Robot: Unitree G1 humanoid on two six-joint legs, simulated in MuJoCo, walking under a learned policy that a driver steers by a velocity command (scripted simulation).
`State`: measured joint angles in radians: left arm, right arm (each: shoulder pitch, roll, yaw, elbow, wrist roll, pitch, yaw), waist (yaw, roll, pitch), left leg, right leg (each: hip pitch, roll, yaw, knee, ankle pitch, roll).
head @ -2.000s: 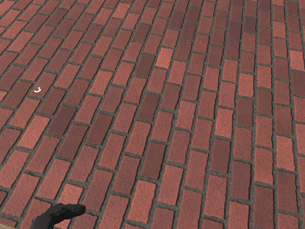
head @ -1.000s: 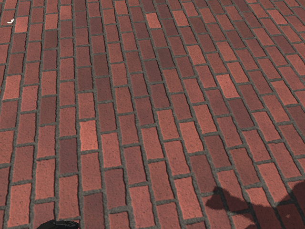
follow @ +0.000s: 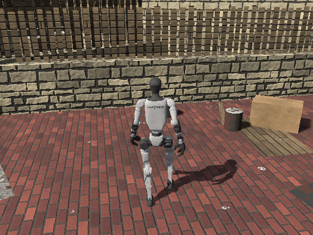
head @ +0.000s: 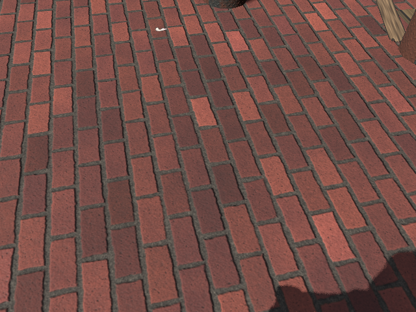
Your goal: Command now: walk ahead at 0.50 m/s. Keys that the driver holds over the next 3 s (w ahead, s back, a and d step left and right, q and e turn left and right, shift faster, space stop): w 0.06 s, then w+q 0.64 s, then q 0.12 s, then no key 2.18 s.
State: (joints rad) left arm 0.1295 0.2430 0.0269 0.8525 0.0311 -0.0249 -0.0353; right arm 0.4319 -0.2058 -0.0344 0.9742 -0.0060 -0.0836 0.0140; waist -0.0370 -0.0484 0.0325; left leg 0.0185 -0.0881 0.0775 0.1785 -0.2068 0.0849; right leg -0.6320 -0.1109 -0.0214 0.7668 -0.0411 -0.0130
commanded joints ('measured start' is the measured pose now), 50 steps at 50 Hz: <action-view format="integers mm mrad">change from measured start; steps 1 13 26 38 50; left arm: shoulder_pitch -135 133 248 287 151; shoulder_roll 39 103 80 62 72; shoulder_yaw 0 43 38 47 39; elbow -88 -12 74 -22 -31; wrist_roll -4 -1 -14 -34 -4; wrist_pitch -16 -51 -92 -40 30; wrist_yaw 1 34 51 49 47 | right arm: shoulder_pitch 52 -36 -348 -87 -152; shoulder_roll -144 -123 -44 -333 -170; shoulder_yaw -27 -31 -17 -113 -46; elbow -18 -49 -163 -143 -128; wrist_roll -3 6 -23 -29 -4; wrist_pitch -12 14 73 60 40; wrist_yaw -8 -16 44 1 -20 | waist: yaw -16 76 51 -36 53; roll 111 2 -16 309 106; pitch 63 -74 66 -296 -97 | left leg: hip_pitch -24 -609 -668 279 -122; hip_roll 266 143 182 463 223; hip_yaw -113 -140 -27 -746 -183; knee -56 1037 631 187 139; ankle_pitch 383 -134 216 347 896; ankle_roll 106 16 -35 376 122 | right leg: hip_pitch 6 637 556 18 105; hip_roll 35 -244 -124 144 30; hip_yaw -46 360 -145 -157 9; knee -113 -553 -636 737 240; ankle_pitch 53 -229 155 -546 -172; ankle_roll -7 -193 -117 47 47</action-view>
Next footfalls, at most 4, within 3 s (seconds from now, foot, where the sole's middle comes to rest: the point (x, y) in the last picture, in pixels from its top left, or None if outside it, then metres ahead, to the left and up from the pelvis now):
0.18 right None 0.27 -0.12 -0.78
0.72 left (163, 306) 0.51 0.13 -0.78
1.26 right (200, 257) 0.68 0.01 -0.78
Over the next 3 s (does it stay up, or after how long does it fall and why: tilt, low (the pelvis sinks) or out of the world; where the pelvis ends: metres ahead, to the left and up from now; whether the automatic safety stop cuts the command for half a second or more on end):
stays up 0.58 0.08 0.00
